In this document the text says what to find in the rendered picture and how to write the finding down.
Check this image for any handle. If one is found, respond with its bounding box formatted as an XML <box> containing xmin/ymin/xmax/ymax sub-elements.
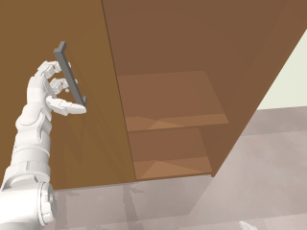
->
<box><xmin>53</xmin><ymin>41</ymin><xmax>87</xmax><ymax>110</ymax></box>

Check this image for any left robot forearm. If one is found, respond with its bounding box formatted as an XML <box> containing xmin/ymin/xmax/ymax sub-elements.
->
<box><xmin>0</xmin><ymin>103</ymin><xmax>52</xmax><ymax>194</ymax></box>

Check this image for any left robot upper arm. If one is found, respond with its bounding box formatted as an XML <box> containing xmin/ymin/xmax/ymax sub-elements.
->
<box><xmin>0</xmin><ymin>181</ymin><xmax>58</xmax><ymax>230</ymax></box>

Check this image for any left robot hand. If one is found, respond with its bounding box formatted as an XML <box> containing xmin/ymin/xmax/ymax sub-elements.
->
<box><xmin>27</xmin><ymin>61</ymin><xmax>86</xmax><ymax>116</ymax></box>

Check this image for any right robot hand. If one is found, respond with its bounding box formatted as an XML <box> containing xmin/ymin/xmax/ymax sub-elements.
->
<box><xmin>239</xmin><ymin>220</ymin><xmax>258</xmax><ymax>230</ymax></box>

